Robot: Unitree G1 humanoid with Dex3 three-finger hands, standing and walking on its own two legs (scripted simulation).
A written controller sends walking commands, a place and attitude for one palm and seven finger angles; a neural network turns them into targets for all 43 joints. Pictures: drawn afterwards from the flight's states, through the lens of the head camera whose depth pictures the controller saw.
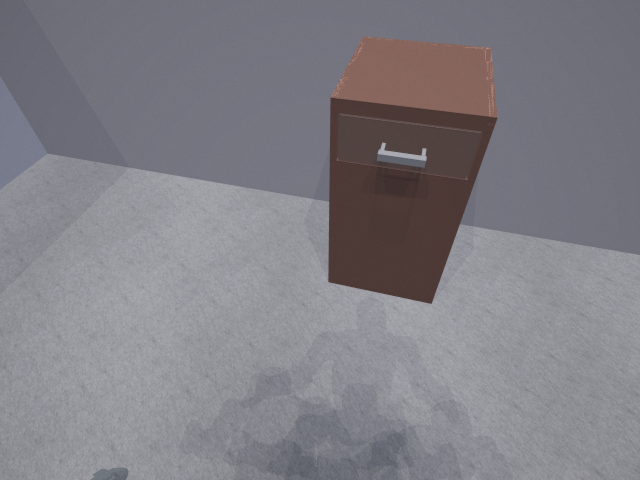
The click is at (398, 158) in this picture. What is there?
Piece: drawer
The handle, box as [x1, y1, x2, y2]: [377, 143, 426, 167]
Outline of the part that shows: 377,154 377,160 424,167 426,158 424,148 422,149 421,155 414,155 385,151 385,143 382,143 381,148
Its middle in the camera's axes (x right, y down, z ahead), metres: +0.21 -0.22 +1.01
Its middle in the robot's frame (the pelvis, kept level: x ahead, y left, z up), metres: +0.91 -0.17 -0.10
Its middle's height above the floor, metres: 0.67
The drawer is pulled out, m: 0.00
